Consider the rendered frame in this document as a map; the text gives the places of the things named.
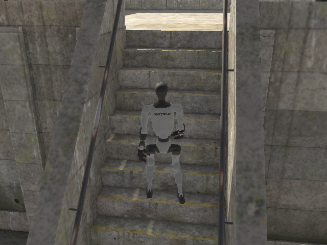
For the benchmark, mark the stairs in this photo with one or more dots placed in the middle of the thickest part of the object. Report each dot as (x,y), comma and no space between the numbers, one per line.
(190,63)

